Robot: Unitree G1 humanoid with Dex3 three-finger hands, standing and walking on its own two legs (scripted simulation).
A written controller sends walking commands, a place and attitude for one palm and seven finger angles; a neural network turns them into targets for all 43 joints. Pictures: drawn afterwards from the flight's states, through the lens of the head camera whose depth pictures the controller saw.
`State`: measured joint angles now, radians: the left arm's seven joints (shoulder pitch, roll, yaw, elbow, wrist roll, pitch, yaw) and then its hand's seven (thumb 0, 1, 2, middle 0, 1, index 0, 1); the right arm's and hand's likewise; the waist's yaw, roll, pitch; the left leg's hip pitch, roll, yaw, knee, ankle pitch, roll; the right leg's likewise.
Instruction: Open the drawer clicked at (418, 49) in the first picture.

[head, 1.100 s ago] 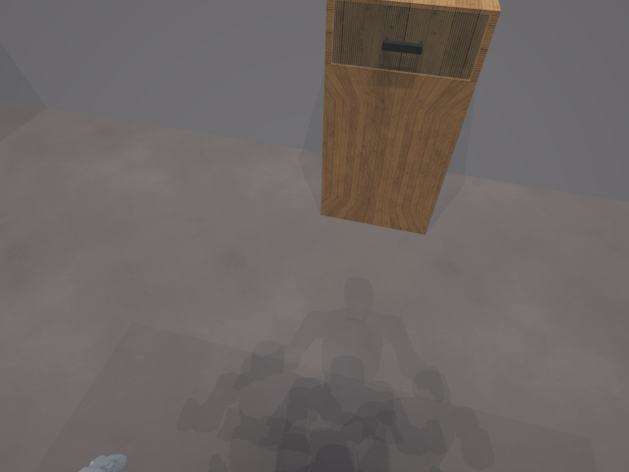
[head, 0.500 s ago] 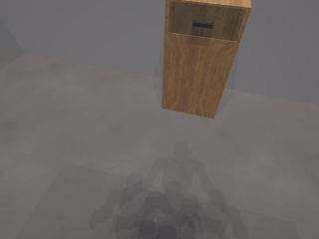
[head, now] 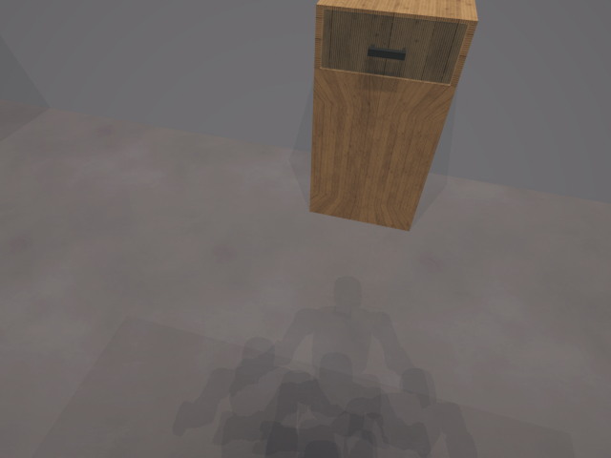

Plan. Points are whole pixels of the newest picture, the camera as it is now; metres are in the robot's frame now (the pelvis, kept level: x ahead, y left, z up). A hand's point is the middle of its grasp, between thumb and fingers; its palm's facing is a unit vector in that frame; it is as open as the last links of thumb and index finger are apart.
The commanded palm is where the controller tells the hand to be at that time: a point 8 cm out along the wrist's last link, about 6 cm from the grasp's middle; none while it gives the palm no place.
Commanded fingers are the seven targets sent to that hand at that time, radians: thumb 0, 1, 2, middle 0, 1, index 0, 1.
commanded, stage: look at it before walking up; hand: left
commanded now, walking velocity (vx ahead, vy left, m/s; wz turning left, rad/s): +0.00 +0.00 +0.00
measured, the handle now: (387, 51) +1.24 -0.19 +0.02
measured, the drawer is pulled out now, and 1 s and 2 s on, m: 0.00 0.00 0.00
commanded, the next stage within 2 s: walk to a spot facing it in 0.34 s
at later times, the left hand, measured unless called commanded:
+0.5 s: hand out of the picture +0.07 +0.25 -0.16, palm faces -0.04 -0.94 -0.34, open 7.4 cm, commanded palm none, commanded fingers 0.00 0.90 0.90 -0.20 -0.30 -0.20 -0.30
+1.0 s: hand out of the picture +0.11 +0.15 -0.17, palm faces -0.17 -0.97 -0.18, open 7.4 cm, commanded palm none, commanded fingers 0.00 0.90 0.90 -0.20 -0.30 -0.20 -0.30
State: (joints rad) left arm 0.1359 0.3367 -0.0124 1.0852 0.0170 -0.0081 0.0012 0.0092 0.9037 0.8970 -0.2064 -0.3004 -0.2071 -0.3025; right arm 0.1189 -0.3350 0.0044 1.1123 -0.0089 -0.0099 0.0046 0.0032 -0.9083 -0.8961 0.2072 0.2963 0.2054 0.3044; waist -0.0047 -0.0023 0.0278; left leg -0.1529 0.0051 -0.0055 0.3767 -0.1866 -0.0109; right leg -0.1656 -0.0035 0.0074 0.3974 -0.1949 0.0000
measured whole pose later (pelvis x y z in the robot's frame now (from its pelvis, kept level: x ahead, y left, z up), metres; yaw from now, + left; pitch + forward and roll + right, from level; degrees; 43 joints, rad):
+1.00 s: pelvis +0.11 -0.02 -0.01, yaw -14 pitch +0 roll +0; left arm 0.41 0.15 0.03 1.03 0.03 -0.05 0.00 0.01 0.91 0.90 -0.21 -0.30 -0.21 -0.30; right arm 0.20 -0.21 -0.05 1.03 -0.02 0.00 0.01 0.01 -0.91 -0.90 0.20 0.30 0.20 0.30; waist 0.03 0.01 0.04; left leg -0.56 0.11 0.07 1.09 -0.31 -0.06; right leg -0.15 0.05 0.01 0.47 -0.32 -0.05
